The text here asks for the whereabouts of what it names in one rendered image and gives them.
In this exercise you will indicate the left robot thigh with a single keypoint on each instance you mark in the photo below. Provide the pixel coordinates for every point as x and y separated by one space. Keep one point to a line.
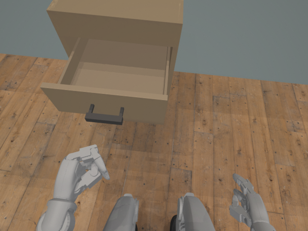
123 215

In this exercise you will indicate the robot left forearm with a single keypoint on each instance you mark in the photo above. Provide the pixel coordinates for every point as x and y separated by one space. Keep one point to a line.
59 216

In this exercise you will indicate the robot right shin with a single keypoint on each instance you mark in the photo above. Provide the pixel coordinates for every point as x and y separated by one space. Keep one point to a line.
180 226

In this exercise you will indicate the right robot hand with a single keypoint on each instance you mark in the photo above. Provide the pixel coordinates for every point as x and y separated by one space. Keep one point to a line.
252 208

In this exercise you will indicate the handle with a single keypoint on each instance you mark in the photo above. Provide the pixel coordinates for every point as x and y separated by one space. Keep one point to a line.
102 118

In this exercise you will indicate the left robot hand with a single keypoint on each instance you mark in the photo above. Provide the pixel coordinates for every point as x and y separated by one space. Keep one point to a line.
73 168

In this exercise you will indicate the cabinet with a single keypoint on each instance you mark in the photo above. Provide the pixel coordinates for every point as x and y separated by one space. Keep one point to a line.
152 22

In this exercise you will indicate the drawer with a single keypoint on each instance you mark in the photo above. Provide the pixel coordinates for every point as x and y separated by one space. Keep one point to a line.
111 75

